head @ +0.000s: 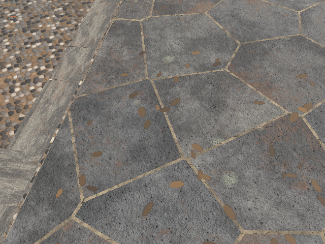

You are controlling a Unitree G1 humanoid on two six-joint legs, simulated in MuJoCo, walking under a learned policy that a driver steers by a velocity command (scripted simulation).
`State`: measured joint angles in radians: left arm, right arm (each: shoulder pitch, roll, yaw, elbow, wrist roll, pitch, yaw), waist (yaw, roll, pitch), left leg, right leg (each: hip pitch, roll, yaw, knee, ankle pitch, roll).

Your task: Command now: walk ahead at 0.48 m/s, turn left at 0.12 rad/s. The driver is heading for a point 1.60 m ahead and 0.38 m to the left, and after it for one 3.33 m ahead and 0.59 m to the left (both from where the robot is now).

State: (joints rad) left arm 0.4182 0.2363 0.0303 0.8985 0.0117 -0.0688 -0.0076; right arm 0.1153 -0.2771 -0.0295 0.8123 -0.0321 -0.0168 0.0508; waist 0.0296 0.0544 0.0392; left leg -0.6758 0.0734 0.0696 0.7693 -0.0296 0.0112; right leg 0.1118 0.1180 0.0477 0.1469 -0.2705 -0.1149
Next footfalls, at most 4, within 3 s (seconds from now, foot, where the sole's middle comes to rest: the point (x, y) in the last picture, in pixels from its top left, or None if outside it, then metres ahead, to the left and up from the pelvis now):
0.14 left None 0.27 0.07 -0.78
0.66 right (189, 210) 0.61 -0.02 -0.78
1.16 left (121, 187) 0.72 0.28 -0.78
1.66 right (152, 129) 1.04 0.16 -0.78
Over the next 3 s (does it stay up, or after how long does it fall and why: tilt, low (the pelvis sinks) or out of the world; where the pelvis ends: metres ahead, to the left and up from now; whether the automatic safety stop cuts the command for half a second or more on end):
stays up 1.61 0.34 0.00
